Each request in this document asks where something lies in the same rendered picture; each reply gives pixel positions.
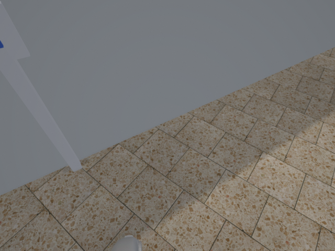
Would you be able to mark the robot left thigh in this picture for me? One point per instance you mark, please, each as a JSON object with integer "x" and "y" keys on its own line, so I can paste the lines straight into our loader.
{"x": 128, "y": 244}

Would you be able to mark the panel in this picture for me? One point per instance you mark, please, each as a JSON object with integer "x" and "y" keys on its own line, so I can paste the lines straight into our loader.
{"x": 14, "y": 49}

